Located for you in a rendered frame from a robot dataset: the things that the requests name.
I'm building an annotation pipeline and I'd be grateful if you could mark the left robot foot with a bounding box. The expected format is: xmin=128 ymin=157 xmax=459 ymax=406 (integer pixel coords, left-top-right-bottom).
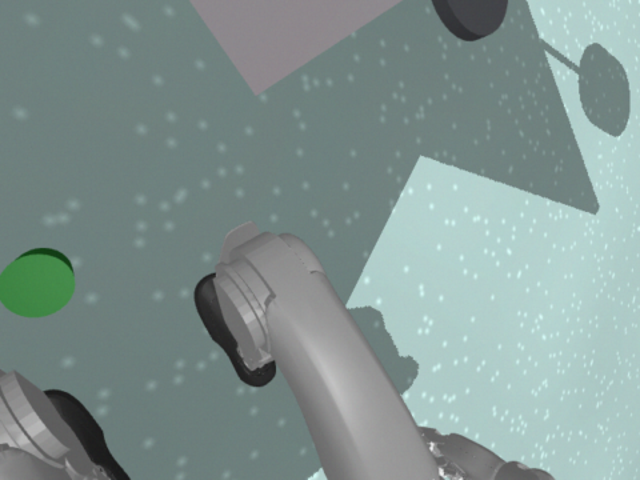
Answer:
xmin=43 ymin=390 xmax=130 ymax=480

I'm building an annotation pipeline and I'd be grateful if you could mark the right robot hand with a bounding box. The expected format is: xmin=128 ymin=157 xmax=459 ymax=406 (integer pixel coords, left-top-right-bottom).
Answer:
xmin=418 ymin=426 xmax=507 ymax=480

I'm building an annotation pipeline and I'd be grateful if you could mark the right robot arm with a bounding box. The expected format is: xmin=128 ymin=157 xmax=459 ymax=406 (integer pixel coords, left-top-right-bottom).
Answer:
xmin=494 ymin=461 xmax=555 ymax=480

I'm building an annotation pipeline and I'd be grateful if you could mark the right robot foot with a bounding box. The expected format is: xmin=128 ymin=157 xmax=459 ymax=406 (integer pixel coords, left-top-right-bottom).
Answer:
xmin=194 ymin=273 xmax=276 ymax=387

